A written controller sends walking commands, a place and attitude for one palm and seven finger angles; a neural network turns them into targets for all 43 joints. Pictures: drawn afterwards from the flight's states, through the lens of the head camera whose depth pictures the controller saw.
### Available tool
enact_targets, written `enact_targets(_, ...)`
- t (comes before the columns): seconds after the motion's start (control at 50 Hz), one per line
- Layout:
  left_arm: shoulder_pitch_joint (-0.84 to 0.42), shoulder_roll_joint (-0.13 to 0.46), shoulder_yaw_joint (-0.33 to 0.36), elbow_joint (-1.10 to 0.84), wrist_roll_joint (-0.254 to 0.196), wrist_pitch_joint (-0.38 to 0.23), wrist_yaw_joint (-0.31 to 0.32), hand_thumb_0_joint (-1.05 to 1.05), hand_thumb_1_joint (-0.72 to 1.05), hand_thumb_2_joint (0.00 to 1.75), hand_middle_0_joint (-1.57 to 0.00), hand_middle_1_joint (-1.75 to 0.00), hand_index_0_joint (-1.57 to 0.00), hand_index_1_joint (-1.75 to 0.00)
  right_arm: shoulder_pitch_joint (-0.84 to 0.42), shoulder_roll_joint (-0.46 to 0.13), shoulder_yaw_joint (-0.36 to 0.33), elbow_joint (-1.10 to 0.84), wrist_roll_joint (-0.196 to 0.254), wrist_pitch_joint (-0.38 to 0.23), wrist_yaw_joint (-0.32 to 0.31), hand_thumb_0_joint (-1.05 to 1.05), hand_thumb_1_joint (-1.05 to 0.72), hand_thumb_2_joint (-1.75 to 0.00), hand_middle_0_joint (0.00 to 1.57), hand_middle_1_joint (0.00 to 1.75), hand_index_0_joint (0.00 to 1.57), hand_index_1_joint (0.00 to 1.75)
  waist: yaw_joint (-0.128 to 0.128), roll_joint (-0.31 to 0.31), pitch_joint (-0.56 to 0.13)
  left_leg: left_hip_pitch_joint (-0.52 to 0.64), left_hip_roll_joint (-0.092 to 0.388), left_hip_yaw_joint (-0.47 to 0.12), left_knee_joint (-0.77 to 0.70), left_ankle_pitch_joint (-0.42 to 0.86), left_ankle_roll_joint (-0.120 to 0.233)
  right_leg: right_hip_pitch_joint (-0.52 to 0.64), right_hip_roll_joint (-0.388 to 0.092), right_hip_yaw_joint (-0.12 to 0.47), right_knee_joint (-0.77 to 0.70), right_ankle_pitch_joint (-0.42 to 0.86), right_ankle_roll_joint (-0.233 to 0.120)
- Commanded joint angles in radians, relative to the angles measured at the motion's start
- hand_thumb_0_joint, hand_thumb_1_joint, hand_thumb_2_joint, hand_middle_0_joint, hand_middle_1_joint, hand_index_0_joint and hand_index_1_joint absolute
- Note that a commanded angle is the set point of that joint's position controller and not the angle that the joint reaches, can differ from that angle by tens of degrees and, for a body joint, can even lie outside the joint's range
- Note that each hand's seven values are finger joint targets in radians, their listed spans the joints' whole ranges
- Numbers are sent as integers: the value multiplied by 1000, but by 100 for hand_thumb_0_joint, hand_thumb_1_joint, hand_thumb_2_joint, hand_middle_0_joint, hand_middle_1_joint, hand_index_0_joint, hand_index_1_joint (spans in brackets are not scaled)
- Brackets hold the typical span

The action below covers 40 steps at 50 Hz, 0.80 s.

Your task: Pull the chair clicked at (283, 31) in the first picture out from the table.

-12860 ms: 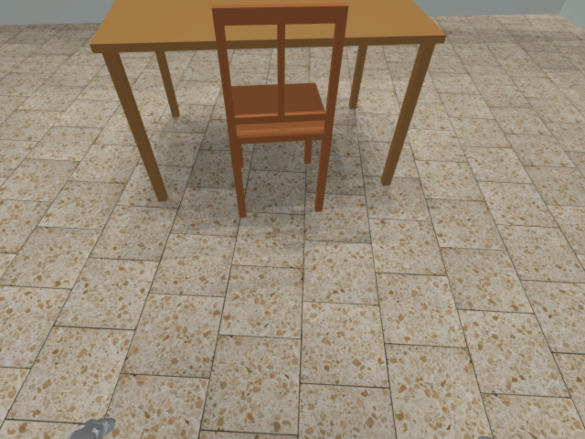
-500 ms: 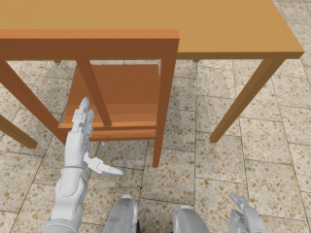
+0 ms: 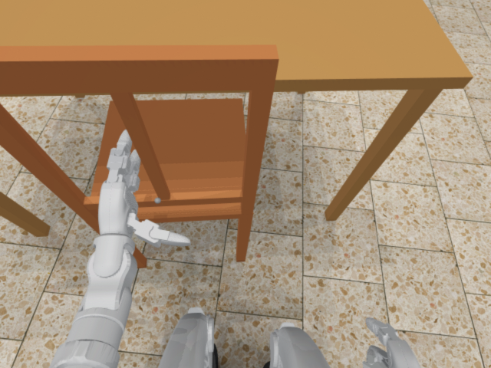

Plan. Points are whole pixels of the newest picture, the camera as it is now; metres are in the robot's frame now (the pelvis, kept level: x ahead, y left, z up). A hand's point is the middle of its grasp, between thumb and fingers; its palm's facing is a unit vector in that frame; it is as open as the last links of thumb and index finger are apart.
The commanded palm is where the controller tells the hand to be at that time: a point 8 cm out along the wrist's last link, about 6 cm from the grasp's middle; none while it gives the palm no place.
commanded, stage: push the fingers through the gap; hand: left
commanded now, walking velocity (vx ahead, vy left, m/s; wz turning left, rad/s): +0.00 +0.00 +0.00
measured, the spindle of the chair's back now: (147, 155) +0.45 +0.18 +0.03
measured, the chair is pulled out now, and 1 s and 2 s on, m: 0.00 0.00 0.00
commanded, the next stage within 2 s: hook a spindle and tug to test in 0.88 s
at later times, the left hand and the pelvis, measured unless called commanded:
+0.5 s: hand (157, 174) +0.42 +0.16 +0.02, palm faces +0.10 -1.00 -0.02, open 17.0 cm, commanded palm +0.39 +0.20 +0.03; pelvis -0.01 +0.01 +0.00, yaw -1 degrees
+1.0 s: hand (158, 174) +0.42 +0.15 +0.02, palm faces +0.09 -1.00 -0.01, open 17.0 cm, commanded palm +0.39 +0.20 +0.03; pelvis +0.00 +0.01 +0.00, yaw -1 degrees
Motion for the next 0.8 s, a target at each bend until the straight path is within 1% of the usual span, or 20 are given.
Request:
enact_targets(0.0,-260,109,34,-167,0,-61,5,0,-50,30,-6,-8,-6,-8,48,-146,-57,-104,6,-23,-7,0,-90,-90,20,30,20,30,-13,23,-395,415,-8,-62,-147,285,-11,90,8,50,-192,338,5)
enact_targets(0.02,-292,102,23,-167,0,-61,3,0,-50,30,-6,-8,-6,-8,51,-146,-56,-99,5,-23,-7,0,-90,-90,20,30,20,30,-22,29,-401,419,-7,-64,-144,290,-9,85,9,50,-190,342,5)
enact_targets(0.1,-311,105,36,-144,1,-68,8,0,-50,30,-6,-8,-6,-8,57,-148,-58,-97,5,-18,-5,0,-90,-90,20,30,20,30,-15,40,-410,441,-6,-69,-154,285,-14,68,9,44,-194,322,2)
enact_targets(0.12,-325,101,32,-123,0,-67,10,0,-50,30,-6,-8,-6,-8,62,-149,-58,-93,4,-17,-4,0,-90,-90,20,30,20,30,-26,21,-399,435,-6,-70,-151,287,-10,67,11,44,-197,325,4)
enact_targets(0.18,-395,134,61,-89,11,-78,17,0,-50,30,-6,-8,-6,-8,71,-151,-57,-82,2,-12,-5,0,-90,-90,20,30,20,30,-31,13,-394,413,-6,-71,-148,266,-11,57,11,47,-192,308,5)
enact_targets(0.2,-410,113,42,-80,14,-82,15,0,-50,30,-6,-8,-6,-8,71,-148,-56,-82,2,-12,-4,0,-90,-90,20,30,20,30,-34,33,-386,419,-8,-71,-151,253,-13,46,11,45,-196,292,4)
enact_targets(0.24,-420,139,70,-74,17,-93,23,0,-50,30,-6,-8,-6,-8,75,-151,-58,-79,-1,-12,-3,0,-90,-90,20,30,20,30,-25,48,-420,438,-8,-71,-150,267,-14,50,12,47,-193,298,2)
enact_targets(0.28,-437,130,65,-36,17,-90,23,0,-50,30,-6,-8,-6,-8,79,-151,-58,-76,-1,-7,-2,0,-90,-90,20,30,20,30,-36,31,-405,427,-7,-70,-151,254,-13,44,12,45,-199,289,4)
enact_targets(0.32,-478,154,79,-11,25,-92,22,0,-50,30,-6,-8,-6,-8,87,-155,-57,-68,-3,-4,-4,0,-90,-90,20,30,20,30,-42,46,-404,420,-7,-73,-146,250,-13,30,14,48,-194,284,3)
enact_targets(0.36,-509,169,96,30,27,-91,22,0,-50,30,-6,-8,-6,-8,94,-157,-55,-67,-2,0,-4,0,-90,-90,20,30,20,30,-45,21,-392,397,-8,-73,-150,228,-13,36,14,47,-197,267,4)
enact_targets(0.38,-544,148,81,28,23,-93,19,0,-50,30,-6,-8,-6,-8,94,-155,-56,-63,-3,-2,-4,0,-90,-90,20,30,20,30,-52,37,-411,406,-11,-70,-143,228,-10,32,14,51,-200,269,6)
enact_targets(0.44,-569,191,118,55,24,-99,15,0,-50,30,-6,-8,-6,-8,111,-160,-58,-56,-3,2,-5,0,-90,-90,20,30,20,30,-47,46,-435,422,-8,-71,-140,262,-13,37,15,50,-192,295,3)
enact_targets(0.48,-570,160,97,52,23,-103,11,0,-50,30,-6,-8,-6,-8,114,-156,-59,-59,-5,5,0,0,-90,-90,20,30,20,30,-45,77,-460,450,-7,-70,-140,285,-15,32,16,48,-191,307,2)
enact_targets(0.54,-513,149,95,70,21,-94,8,0,-50,30,-6,-8,-6,-8,125,-158,-62,-63,-5,15,9,0,-90,-90,20,30,20,30,-38,54,-466,461,-3,-72,-146,330,-16,49,19,39,-187,343,0)
enact_targets(0.64,-553,169,115,78,24,-98,20,0,-50,30,-6,-8,-6,-8,128,-159,-62,-59,-4,28,9,0,-90,-90,20,30,20,30,-51,26,-430,421,-7,-68,-148,281,-10,49,19,45,-197,315,6)
enact_targets(0.68,-535,213,153,57,23,-113,24,0,-50,30,-6,-8,-6,-8,128,-158,-62,-63,-5,28,7,0,-90,-90,20,30,20,30,-32,26,-444,415,-9,-61,-147,294,-11,83,20,53,-195,336,4)
enact_targets(0.7,-523,197,139,43,25,-118,24,0,-50,30,-6,-8,-6,-8,125,-155,-61,-68,-6,27,9,0,-90,-90,20,30,20,30,-30,45,-456,426,-9,-61,-151,300,-13,83,20,51,-193,337,3)
enact_targets(0.74,-537,169,110,39,30,-126,22,0,-50,30,-6,-8,-6,-8,126,-152,-62,-61,-6,27,11,0,-90,-90,20,30,20,30,-42,65,-450,454,-6,-66,-147,311,-15,52,21,47,-192,336,2)
enact_targets(0.76,-537,187,122,46,31,-126,23,0,-50,30,-6,-8,-6,-8,128,-157,-63,-57,-6,29,11,0,-90,-90,20,30,20,30,-43,52,-443,449,-2,-70,-147,306,-16,48,22,46,-191,330,2)
enact_targets(0.78,-553,158,96,55,32,-123,19,0,-50,30,-6,-8,-6,-8,127,-154,-63,-56,-6,29,10,0,-90,-90,20,30,20,30,-59,41,-426,443,-4,-69,-146,292,-13,39,22,45,-196,322,5)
